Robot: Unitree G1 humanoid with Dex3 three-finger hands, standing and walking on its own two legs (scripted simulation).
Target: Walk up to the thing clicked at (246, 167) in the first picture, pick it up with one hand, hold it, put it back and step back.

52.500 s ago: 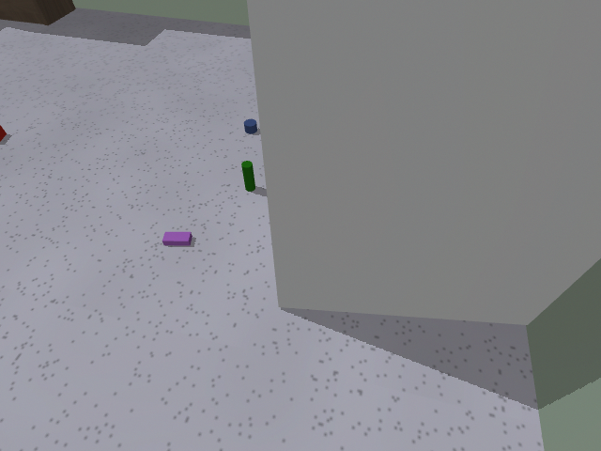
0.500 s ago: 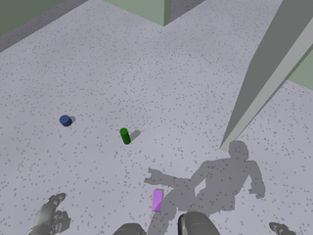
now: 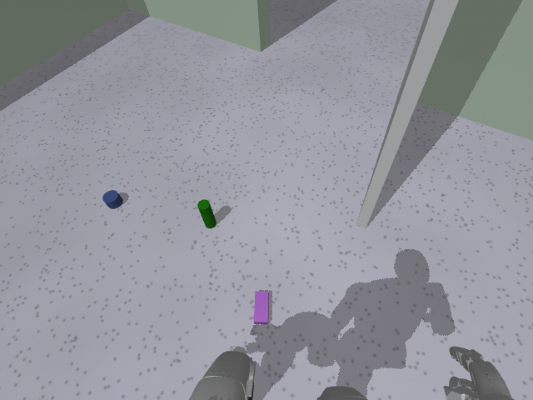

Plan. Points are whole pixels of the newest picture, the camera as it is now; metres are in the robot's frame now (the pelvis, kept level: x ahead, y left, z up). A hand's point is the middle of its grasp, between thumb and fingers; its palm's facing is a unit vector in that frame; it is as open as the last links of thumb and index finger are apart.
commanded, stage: step back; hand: left
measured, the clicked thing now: (207, 214) +0.82 +0.33 -0.68
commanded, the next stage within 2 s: stand in 1.78 s
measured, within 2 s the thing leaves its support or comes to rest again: neither
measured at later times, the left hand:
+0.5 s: hand out of the picture -0.06 +0.26 -0.14, palm faces +0.06 -0.93 -0.36, open 7.4 cm
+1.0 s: hand out of the picture -0.24 +0.27 -0.13, palm faces +0.11 -0.90 -0.42, open 7.4 cm
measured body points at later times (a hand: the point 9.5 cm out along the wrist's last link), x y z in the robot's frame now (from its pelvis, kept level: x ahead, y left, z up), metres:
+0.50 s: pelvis -0.16 -0.01 +0.01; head -0.11 +0.01 +0.46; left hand -0.07 +0.31 -0.11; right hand -0.05 -0.31 -0.10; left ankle -0.13 +0.12 -0.72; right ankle -0.19 -0.16 -0.64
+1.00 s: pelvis -0.28 -0.02 +0.01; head -0.27 -0.03 +0.46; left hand -0.24 +0.31 -0.10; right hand -0.22 -0.33 -0.12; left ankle -0.30 +0.10 -0.72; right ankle -0.24 -0.15 -0.71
